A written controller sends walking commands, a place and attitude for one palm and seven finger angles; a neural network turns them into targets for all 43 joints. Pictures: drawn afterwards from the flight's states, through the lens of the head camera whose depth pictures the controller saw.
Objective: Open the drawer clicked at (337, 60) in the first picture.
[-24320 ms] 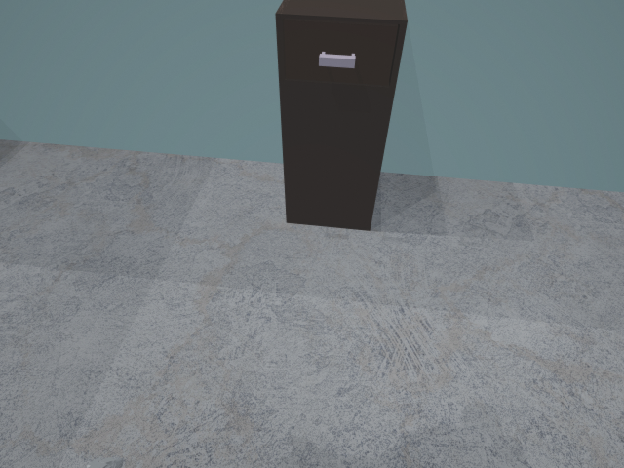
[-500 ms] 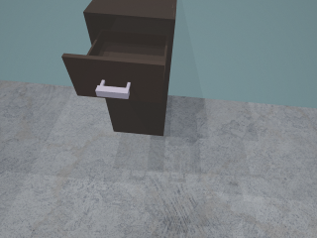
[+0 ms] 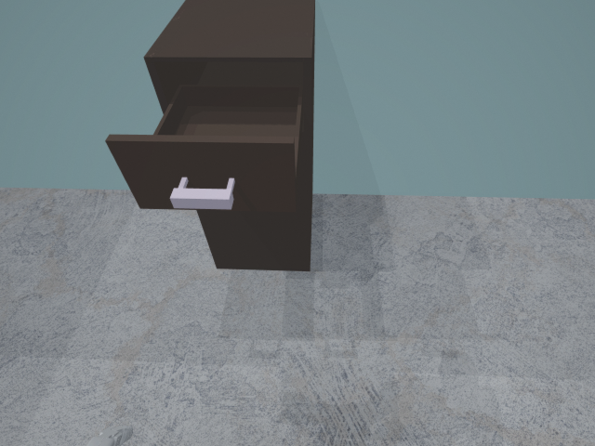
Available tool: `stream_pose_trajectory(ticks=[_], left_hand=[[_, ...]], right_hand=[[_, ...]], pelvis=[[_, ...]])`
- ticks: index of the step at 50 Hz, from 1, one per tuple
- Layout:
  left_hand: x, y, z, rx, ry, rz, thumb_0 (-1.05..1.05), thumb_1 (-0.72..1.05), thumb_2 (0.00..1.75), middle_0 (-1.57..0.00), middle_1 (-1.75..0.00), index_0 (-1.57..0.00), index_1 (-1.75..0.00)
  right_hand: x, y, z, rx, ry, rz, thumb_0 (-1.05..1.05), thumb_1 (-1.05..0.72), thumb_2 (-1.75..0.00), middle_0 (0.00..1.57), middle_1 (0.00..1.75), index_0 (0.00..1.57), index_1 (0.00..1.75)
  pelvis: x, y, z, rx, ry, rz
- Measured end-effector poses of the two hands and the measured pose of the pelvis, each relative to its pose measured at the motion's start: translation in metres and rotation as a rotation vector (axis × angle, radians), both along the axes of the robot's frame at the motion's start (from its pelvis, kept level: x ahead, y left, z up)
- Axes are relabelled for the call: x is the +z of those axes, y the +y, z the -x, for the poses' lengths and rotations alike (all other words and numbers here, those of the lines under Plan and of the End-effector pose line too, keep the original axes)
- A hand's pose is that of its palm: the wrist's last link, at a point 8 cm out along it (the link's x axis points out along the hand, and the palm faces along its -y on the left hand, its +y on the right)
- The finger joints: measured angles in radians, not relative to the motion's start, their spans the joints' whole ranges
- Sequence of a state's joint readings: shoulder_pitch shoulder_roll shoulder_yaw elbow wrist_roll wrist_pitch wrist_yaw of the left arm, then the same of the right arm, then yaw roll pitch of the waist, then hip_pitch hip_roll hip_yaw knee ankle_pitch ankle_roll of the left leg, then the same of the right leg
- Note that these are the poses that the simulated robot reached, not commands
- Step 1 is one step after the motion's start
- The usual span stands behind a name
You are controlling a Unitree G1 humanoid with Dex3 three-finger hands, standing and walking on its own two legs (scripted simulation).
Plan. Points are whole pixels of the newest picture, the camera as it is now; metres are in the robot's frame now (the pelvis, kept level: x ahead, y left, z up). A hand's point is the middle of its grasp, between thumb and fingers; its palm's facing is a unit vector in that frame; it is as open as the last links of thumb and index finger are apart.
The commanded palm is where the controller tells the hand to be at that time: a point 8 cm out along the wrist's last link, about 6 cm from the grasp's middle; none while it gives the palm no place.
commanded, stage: let the arm hang, fingers relaxed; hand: left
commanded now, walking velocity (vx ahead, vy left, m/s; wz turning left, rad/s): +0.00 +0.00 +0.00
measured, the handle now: (205, 190) +0.55 +0.20 +0.00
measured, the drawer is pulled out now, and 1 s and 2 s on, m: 0.30 0.30 0.30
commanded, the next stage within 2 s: look to check the result in 0.04 s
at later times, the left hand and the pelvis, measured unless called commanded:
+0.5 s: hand out of the picture +0.11 +0.24 -0.16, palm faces -0.05 -0.93 -0.35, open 7.4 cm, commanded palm none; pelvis +0.03 -0.01 +0.00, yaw -1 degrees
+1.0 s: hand out of the picture +0.14 +0.23 -0.15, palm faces -0.05 -0.93 -0.36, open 7.4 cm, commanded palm none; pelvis +0.04 -0.01 +0.00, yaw -1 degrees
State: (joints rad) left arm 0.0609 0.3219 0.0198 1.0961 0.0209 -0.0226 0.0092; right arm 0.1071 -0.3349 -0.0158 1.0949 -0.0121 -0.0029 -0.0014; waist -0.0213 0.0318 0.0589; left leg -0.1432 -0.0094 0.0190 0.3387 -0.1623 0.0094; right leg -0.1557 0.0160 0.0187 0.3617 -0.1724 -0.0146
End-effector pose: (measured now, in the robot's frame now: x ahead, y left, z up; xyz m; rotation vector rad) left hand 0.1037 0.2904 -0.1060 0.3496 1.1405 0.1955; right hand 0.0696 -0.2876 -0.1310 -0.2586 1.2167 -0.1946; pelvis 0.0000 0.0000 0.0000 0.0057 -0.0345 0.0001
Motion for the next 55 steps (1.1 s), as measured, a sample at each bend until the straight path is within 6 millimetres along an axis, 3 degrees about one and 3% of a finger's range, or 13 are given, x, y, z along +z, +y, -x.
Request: stream_pose_trajectory(ticks=[10,25,41,55], left_hand=[[-0.006,-0.009,-0.01,-0.009,0.035,0.018,0.0,0.9,0.9,-0.2,-0.3,-0.2,-0.3],[-0.012,-0.011,-0.001,0.022,0.115,0.013,0.0,0.9,0.9,-0.21,-0.3,-0.2,-0.3],[-0.008,-0.012,-0.026,0.005,0.056,0.007,0.0,0.9,0.9,-0.2,-0.3,-0.2,-0.3],[-0.008,-0.011,-0.031,-0.009,0.05,0.012,0.0,0.9,0.9,-0.2,-0.3,-0.2,-0.3]], right_hand=[[0.009,-0.019,-0.012,0.003,0.019,0.044,0.01,-0.91,-0.9,0.2,0.3,0.2,0.3],[0.002,-0.012,-0.015,-0.005,0.073,0.016,0.01,-0.91,-0.9,0.2,0.3,0.2,0.3],[0.006,-0.018,-0.034,-0.015,0.024,0.029,0.01,-0.91,-0.9,0.2,0.3,0.2,0.3],[0.009,-0.021,-0.025,-0.023,0.04,0.042,0.01,-0.91,-0.9,0.2,0.3,0.2,0.3]], pelvis=[[0.002,-0.006,-0.013,-0.005,0.008,0.001],[0.002,-0.011,-0.029,-0.009,0.016,0.003],[0.002,-0.013,-0.038,-0.017,0.011,0.004],[0.002,-0.012,-0.037,-0.02,0.009,0.004]])
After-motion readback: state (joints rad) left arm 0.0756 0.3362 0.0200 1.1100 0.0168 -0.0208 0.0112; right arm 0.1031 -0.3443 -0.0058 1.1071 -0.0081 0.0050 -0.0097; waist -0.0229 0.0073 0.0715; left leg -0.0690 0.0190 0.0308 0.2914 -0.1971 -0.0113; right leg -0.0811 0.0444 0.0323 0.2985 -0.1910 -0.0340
